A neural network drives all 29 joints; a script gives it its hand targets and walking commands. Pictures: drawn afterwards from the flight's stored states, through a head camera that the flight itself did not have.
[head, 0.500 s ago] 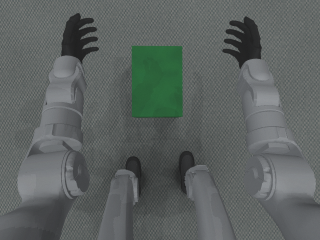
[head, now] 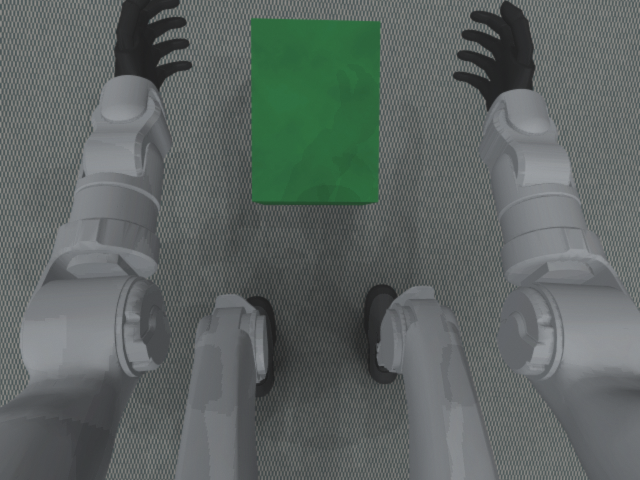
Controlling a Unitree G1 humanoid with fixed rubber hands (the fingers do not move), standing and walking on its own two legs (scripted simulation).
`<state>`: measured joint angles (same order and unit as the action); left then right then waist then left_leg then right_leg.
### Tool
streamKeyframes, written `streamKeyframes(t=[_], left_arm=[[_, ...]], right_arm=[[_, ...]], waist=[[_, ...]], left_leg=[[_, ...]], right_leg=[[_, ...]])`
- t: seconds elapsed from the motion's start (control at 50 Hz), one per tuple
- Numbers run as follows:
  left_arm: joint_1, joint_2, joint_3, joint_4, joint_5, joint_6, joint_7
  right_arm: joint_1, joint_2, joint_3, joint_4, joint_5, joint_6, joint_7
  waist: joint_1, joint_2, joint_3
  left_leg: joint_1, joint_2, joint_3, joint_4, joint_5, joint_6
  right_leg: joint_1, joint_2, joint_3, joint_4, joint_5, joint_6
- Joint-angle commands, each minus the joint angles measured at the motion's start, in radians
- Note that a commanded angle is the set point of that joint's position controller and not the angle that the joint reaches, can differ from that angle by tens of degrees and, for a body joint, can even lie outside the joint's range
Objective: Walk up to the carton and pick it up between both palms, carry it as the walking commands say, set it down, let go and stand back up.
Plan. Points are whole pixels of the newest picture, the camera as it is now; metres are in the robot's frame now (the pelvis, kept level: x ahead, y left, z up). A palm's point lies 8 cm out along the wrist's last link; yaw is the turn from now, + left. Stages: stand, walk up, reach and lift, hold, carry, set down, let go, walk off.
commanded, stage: reach and lift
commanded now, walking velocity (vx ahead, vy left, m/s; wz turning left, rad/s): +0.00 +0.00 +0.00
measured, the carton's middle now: (314, 125) +0.55 +0.00 -0.44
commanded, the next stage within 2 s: none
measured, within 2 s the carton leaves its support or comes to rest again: neither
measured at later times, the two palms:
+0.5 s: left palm (188, 117) +0.53 +0.18 -0.27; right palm (451, 123) +0.51 -0.19 -0.27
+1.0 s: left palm (210, 139) +0.52 +0.18 -0.37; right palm (427, 138) +0.51 -0.18 -0.36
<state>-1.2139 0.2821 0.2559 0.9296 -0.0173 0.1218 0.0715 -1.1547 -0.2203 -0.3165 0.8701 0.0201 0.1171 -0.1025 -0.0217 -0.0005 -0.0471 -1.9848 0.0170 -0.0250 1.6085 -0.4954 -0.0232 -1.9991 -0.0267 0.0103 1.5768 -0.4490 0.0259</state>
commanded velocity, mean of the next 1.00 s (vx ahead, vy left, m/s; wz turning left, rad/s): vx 0.00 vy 0.00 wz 0.00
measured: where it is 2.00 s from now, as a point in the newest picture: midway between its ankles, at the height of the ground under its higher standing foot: (320, 356)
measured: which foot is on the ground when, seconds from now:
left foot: down 0.00-1.00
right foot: down 0.00-1.00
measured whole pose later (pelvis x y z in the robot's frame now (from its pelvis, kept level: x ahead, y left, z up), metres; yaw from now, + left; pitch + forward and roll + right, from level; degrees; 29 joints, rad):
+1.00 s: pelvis -0.03 +0.00 -0.17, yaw +0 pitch +36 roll -1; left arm -1.53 0.41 0.00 1.22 -0.25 0.02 0.09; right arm -1.54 -0.36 -0.06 1.24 0.28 0.01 -0.13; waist -0.03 -0.02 0.46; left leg -2.27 0.00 -0.05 2.23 -0.59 -0.04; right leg -2.29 -0.01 0.03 2.20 -0.53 0.04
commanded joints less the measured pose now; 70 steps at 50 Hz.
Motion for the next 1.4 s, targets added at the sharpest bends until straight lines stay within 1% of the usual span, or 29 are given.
streamKeyframes(t=[0.0, 0.06, 0.16, 0.3, 0.56, 0.82, 0.86, 0.88, 0.94, 1.0, 1.14, 1.26, 1.38], left_arm=[[-0.27, 0.127, -0.035, -0.124, -0.044, -0.014, 0.016], [-0.295, 0.132, -0.056, -0.103, -0.068, -0.014, 0.022], [-0.333, 0.142, -0.066, -0.038, -0.079, -0.024, 0.028], [-0.393, 0.171, -0.086, 0.037, -0.096, -0.044, 0.031], [-0.48, 0.212, -0.168, 0.118, -0.175, -0.083, 0.031], [-0.572, 0.242, -0.234, 0.22, -0.226, -0.108, 0.019], [-0.594, 0.245, -0.241, 0.22, -0.232, -0.112, 0.018], [-0.615, 0.257, -0.241, 0.216, -0.236, -0.112, 0.019], [-0.64, 0.252, -0.249, 0.173, -0.233, -0.122, 0.022], [-0.605, 0.25, -0.248, 0.191, -0.226, -0.122, 0.022], [-0.568, 0.223, -0.249, 0.244, -0.234, -0.12, 0.015], [-0.595, 0.207, -0.256, 0.243, -0.238, -0.122, 0.013], [-0.619, 0.189, -0.253, 0.23, -0.224, -0.122, 0.018]], right_arm=[[-0.256, -0.134, 0.039, -0.125, 0.04, -0.014, -0.015], [-0.277, -0.143, 0.056, -0.098, 0.058, -0.013, -0.021], [-0.314, -0.149, 0.066, -0.031, 0.072, -0.022, -0.027], [-0.378, -0.17, 0.088, 0.039, 0.094, -0.043, -0.038], [-0.478, -0.207, 0.176, 0.136, 0.185, -0.087, -0.044], [-0.587, -0.235, 0.243, 0.266, 0.244, -0.119, -0.031], [-0.608, -0.244, 0.247, 0.271, 0.249, -0.124, -0.029], [-0.627, -0.25, 0.245, 0.264, 0.251, -0.124, -0.03], [-0.625, -0.236, 0.252, 0.271, 0.267, -0.13, -0.025], [-0.593, -0.242, 0.247, 0.303, 0.264, -0.131, -0.023], [-0.594, -0.23, 0.252, 0.294, 0.26, -0.139, -0.024], [-0.614, -0.213, 0.253, 0.304, 0.256, -0.137, -0.024], [-0.632, -0.195, 0.243, 0.311, 0.243, -0.137, -0.028]], waist=[[-0.004, 0.033, -1.182], [-0.007, 0.03, -1.139], [-0.006, 0.03, -1.05], [-0.002, 0.026, -0.972], [0.001, 0.014, -0.915], [-0.005, 0.024, -0.761], [-0.01, 0.027, -0.767], [-0.014, 0.028, -0.761], [-0.002, 0.043, -0.761], [-0.004, 0.046, -0.749], [-0.006, 0.021, -0.697], [-0.006, 0.02, -0.676], [-0.002, 0.021, -0.677]], left_leg=[[0.569, -0.102, 0.089, -0.05, 0.359, -0.029], [0.511, -0.095, 0.09, -0.006, 0.313, -0.029], [0.417, -0.084, 0.088, 0.059, 0.244, -0.027], [0.341, -0.072, 0.085, 0.153, 0.19, -0.021], [0.283, -0.046, 0.064, 0.308, 0.219, -0.021], [0.217, -0.026, 0.035, 0.418, 0.195, -0.023], [0.223, -0.024, 0.033, 0.43, 0.203, -0.023], [0.219, -0.024, 0.031, 0.429, 0.184, -0.02], [0.239, -0.029, 0.029, 0.44, 0.249, -0.024], [0.256, -0.031, 0.027, 0.45, 0.27, -0.026], [0.204, -0.036, 0.029, 0.451, 0.24, -0.021], [0.189, -0.039, 0.032, 0.443, 0.208, -0.018], [0.201, -0.046, 0.033, 0.438, 0.2, -0.02]], right_leg=[[0.633, 0.11, -0.086, -0.009, 0.357, 0.018], [0.582, 0.104, -0.084, 0.039, 0.316, 0.015], [0.509, 0.094, -0.081, 0.11, 0.261, 0.013], [0.467, 0.08, -0.073, 0.209, 0.222, 0.015], [0.442, 0.055, -0.049, 0.362, 0.261, 0.018], [0.328, 0.033, -0.036, 0.474, 0.229, 0.023], [0.324, 0.029, -0.037, 0.488, 0.233, 0.023], [0.321, 0.029, -0.038, 0.486, 0.215, 0.023], [0.334, 0.035, -0.039, 0.506, 0.279, 0.017], [0.317, 0.034, -0.038, 0.509, 0.285, 0.019], [0.295, 0.038, -0.036, 0.503, 0.261, 0.022], [0.291, 0.043, -0.034, 0.494, 0.235, 0.02], [0.307, 0.053, -0.037, 0.491, 0.226, 0.019]])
